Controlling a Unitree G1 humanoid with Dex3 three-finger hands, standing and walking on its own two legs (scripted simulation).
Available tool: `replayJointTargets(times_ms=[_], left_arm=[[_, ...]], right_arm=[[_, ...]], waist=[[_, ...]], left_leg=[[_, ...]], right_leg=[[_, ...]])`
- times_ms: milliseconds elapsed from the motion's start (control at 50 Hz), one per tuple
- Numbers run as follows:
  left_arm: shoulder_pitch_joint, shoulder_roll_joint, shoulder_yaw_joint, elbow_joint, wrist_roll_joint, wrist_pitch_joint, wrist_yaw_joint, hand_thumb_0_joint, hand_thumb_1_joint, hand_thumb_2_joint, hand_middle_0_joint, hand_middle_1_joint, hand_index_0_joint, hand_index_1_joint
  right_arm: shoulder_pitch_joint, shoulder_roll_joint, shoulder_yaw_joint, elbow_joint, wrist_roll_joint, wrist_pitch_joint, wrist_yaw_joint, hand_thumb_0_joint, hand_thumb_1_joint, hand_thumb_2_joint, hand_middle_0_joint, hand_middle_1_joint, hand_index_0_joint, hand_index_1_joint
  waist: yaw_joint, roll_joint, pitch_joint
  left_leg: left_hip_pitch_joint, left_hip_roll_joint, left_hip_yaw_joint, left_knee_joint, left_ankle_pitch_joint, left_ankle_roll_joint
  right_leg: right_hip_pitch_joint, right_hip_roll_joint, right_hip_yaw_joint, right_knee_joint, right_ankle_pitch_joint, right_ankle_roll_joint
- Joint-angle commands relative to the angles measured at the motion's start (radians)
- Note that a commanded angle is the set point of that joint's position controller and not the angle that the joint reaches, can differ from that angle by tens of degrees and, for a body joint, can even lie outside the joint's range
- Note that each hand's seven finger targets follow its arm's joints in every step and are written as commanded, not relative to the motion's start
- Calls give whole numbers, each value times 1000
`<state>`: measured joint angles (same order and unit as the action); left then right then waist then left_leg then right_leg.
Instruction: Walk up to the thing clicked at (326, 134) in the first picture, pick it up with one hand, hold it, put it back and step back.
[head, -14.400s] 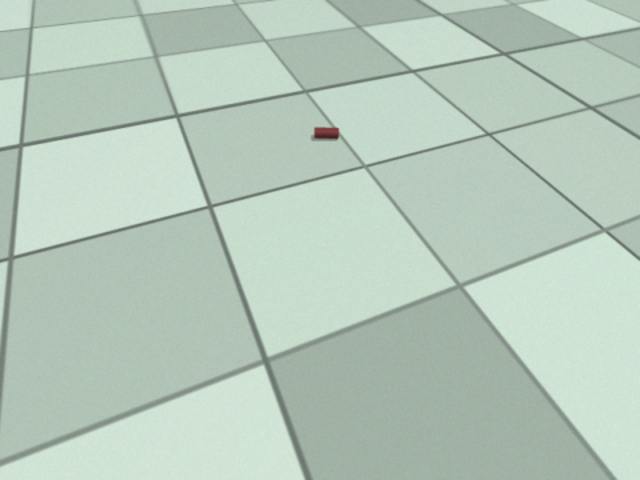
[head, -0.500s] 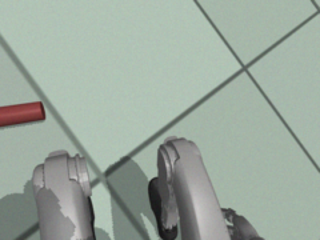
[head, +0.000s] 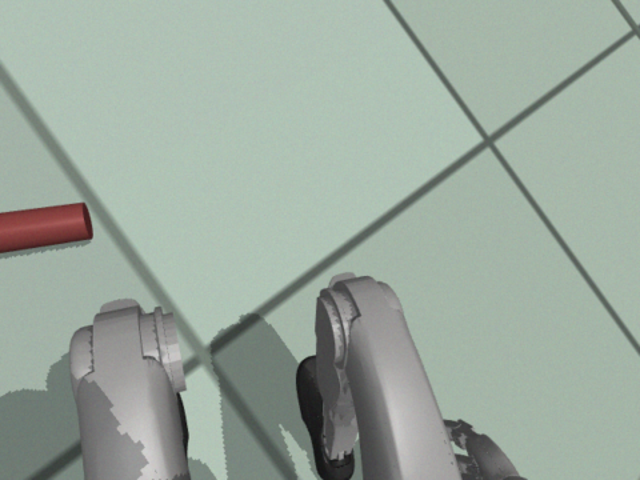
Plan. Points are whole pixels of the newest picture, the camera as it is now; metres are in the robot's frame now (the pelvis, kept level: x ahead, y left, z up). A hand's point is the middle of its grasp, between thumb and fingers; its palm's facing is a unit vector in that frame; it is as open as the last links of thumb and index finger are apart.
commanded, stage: approach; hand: left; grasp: from above
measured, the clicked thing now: (38, 227) +0.45 +0.32 -0.29
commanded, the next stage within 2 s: close in in 0.78 s
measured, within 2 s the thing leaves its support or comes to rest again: neither
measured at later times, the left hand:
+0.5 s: hand (25, 205) +0.45 +0.30 -0.18, palm faces -0.36 -0.09 -0.93, open 13.9 cm
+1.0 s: hand (5, 224) +0.43 +0.32 -0.18, palm faces -0.45 -0.11 -0.89, open 14.3 cm
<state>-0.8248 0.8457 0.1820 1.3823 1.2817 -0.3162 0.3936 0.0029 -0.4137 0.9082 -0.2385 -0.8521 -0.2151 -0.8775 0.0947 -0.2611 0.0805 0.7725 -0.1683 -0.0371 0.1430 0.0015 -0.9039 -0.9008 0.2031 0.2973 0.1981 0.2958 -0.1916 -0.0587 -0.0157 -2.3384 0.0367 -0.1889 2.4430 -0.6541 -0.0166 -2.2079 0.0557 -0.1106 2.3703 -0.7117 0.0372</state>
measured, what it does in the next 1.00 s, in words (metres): stands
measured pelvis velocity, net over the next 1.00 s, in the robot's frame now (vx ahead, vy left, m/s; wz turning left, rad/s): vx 0.00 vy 0.00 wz -0.01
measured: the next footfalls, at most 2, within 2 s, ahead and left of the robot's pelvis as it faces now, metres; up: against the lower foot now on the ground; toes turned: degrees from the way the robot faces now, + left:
none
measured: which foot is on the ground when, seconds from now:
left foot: down 0.00-1.00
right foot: down 0.00-1.00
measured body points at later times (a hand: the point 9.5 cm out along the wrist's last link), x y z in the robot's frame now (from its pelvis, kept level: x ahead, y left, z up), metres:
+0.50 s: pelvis +0.00 +0.00 -0.01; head +0.23 +0.09 +0.37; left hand +0.46 +0.31 -0.12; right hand +0.06 -0.27 -0.10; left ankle +0.08 +0.13 -0.29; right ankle +0.10 -0.12 -0.29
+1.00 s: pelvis +0.00 +0.00 +0.00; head +0.23 +0.10 +0.38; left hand +0.45 +0.32 -0.13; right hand +0.08 -0.27 -0.10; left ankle +0.08 +0.13 -0.29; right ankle +0.10 -0.12 -0.29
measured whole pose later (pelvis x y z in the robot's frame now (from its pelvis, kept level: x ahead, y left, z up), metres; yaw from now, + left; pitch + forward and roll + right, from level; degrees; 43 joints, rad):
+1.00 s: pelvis +0.00 +0.00 +0.00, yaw +0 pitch +31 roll -10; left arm -0.87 0.78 0.08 1.37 1.24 -0.28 0.37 0.00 -0.55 1.00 -0.11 -0.96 -0.10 -0.98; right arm 0.12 -0.27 0.10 0.75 -0.16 -0.06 0.15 0.00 -0.90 -0.89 0.20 0.30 0.20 0.30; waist -0.21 -0.05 -0.01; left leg -2.34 0.03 -0.20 2.45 -0.66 -0.02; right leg -2.20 0.06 -0.12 2.37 -0.72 0.04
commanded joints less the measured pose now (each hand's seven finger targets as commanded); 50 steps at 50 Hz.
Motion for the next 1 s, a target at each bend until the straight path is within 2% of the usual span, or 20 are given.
replayJointTargets(times_ms=[0, 80, 120, 240, 280, 400, 460, 500, 580, 660, 680, 740, 760, 780, 800, 820, 840, 880, 900, 980], left_arm=[[-290, 292, 36, -123, -15, 3, 52, 0, -416, 902, -230, -836, -209, -858], [-272, 281, 14, -63, -15, 4, 45, 0, -430, 938, -248, -826, -208, -868], [-287, 276, 6, -50, -23, 4, 40, 0, -448, 923, -158, -891, -152, -896], [-399, 202, -68, -65, -17, -13, 55, 0, -496, 969, -144, -912, -126, -930], [-427, 195, -79, -74, -9, -11, 75, 0, -515, 988, -138, -911, -113, -936], [-401, 282, 19, -98, 15, 63, 157, 0, -515, 981, -139, -904, -116, -926], [-373, 281, 20, -30, 17, 116, 166, 0, -511, 965, -137, -913, -121, -929], [-365, 279, 7, 10, 6, 148, 155, 0, -520, 967, -122, -922, -111, -933], [-276, 250, -22, 80, -61, 182, 93, 0, -542, 985, -84, -965, -83, -966], [-317, 267, -33, -11, -111, 154, 10, 0, -539, 982, -99, -972, -96, -975], [-338, 299, -8, -61, -115, 138, -6, 0, -541, 982, -100, -980, -97, -983], [-395, 257, -34, -159, -105, 82, -40, 0, -557, 991, -110, -963, -95, -978], [-371, 176, -85, -145, -108, 69, -49, 0, -560, 987, -97, -972, -88, -981], [-412, 222, -56, -239, -100, 44, -46, 0, -561, 990, -91, -976, -83, -983], [-348, 167, -91, -154, -92, 43, -47, 0, -565, 989, -96, -971, -85, -981], [-382, 185, -76, -229, -93, 27, -42, 0, -561, 993, -94, -965, -83, -976], [-341, 154, -94, -190, -80, 26, -37, 0, -557, 997, -91, -978, -83, -986], [-350, 161, -79, -208, -75, 20, -9, 0, -582, 1010, -78, -967, -66, -978], [-313, 152, -79, -168, -67, 27, 4, 0, -596, 1025, -77, -966, -59, -984], [-324, 183, -54, -54, -12, 35, 71, 0, -596, 1032, -73, -941, -50, -963]], right_arm=[[171, -259, -76, -16, 3, -5, -18, 0, -900, -898, 200, 300, 200, 300], [169, -258, -65, -16, -2, -12, -17, 0, -898, -895, 200, 300, 200, 300], [171, -260, -64, -15, -1, -18, -17, 0, -889, -888, 200, 300, 200, 300], [197, -264, -57, -7, -12, -33, -15, 0, -891, -890, 200, 300, 200, 300], [201, -269, -53, -5, -15, -39, -16, 0, -890, -890, 200, 300, 200, 300], [182, -273, -52, -26, -12, -47, -13, 0, -891, -890, 200, 300, 200, 300], [167, -271, -41, -36, -7, -42, -8, 0, -893, -891, 200, 300, 200, 300], [176, -270, -33, -40, -4, -43, -5, 0, -893, -890, 200, 300, 200, 300], [171, -270, -29, -48, 4, -52, -2, 0, -889, -887, 200, 300, 200, 300], [185, -262, -34, -48, 5, -58, 0, 0, -893, -890, 200, 300, 200, 300], [177, -275, -42, -76, 3, -60, -3, 0, -894, -890, 200, 300, 200, 300], [216, -282, -60, -50, 4, -55, -9, 0, -898, -892, 200, 300, 200, 300], [239, -273, -59, -29, 6, -54, -10, 0, -898, -892, 200, 300, 200, 300], [239, -275, -67, -37, 4, -51, -10, 0, -896, -891, 200, 300, 200, 300], [241, -270, -67, -25, 11, -47, -12, 0, -899, -893, 200, 300, 200, 300], [253, -270, -76, -28, 8, -44, -11, 0, -896, -891, 200, 300, 200, 300], [248, -267, -77, -26, 11, -40, -9, 0, -897, -891, 200, 300, 200, 300], [230, -275, -80, -33, 12, -32, -10, 0, -894, -894, 200, 300, 200, 300], [226, -268, -75, -29, 14, -31, -9, 0, -895, -895, 200, 300, 200, 300], [205, -269, -47, -30, 11, -19, -6, 0, -890, -892, 200, 300, 200, 300]], waist=[[4, 365, -636], [-7, 312, -610], [-12, 295, -594], [-70, 313, -601], [-75, 359, -623], [-11, 481, -707], [-14, 432, -669], [-25, 372, -638], [-26, 250, -590], [-28, 257, -624], [-38, 244, -651], [-58, 299, -654], [-64, 322, -626], [-65, 354, -680], [-50, 343, -650], [-60, 354, -678], [-44, 369, -680], [-36, 394, -681], [-25, 386, -665], [-36, 353, -604]], left_leg=[[551, -9, 108, -255, 125, 34], [504, -12, 115, -232, 113, 42], [493, -12, 113, -227, 105, 43], [511, -6, 100, -217, 97, 37], [539, -5, 97, -221, 96, 32], [609, -5, 119, -255, 136, 18], [538, -4, 133, -240, 138, 33], [479, -7, 139, -221, 142, 47], [385, -10, 132, -214, 99, 65], [396, -11, 122, -216, 88, 63], [406, -9, 116, -212, 106, 62], [450, -7, 113, -199, 110, 47], [475, -9, 109, -209, 95, 39], [513, -2, 103, -214, 127, 36], [518, -7, 105, -213, 109, 32], [555, -3, 98, -220, 141, 29], [567, -8, 102, -227, 137, 27], [576, -7, 99, -240, 132, 22], [586, -5, 102, -242, 148, 23], [530, -7, 101, -236, 168, 29]], right_leg=[[212, 21, -78, -247, 204, -67], [237, 23, -69, -262, 200, -63], [230, 22, -68, -263, 192, -62], [220, 27, -80, -264, 190, -60], [215, 29, -84, -258, 191, -62], [213, 25, -84, -222, 228, -78], [226, 28, -72, -241, 243, -73], [248, 28, -59, -254, 258, -65], [302, 35, -48, -272, 214, -54], [343, 31, -44, -272, 192, -53], [361, 32, -48, -273, 207, -52], [332, 28, -54, -276, 208, -59], [299, 26, -64, -276, 193, -66], [325, 31, -69, -269, 233, -61], [282, 29, -71, -268, 208, -68], [292, 29, -81, -263, 238, -66], [286, 27, -78, -262, 235, -67], [260, 25, -89, -254, 226, -70], [254, 26, -88, -252, 240, -70], [222, 30, -99, -234, 260, -70]])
